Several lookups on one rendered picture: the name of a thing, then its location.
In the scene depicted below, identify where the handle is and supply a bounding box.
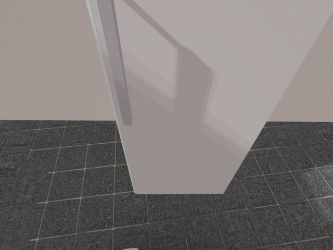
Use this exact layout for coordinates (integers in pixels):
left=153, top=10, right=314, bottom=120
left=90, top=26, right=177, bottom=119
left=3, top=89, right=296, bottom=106
left=97, top=0, right=133, bottom=126

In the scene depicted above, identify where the fridge door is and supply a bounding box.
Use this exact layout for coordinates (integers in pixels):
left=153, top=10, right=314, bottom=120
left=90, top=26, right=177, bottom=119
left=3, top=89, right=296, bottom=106
left=89, top=0, right=333, bottom=194

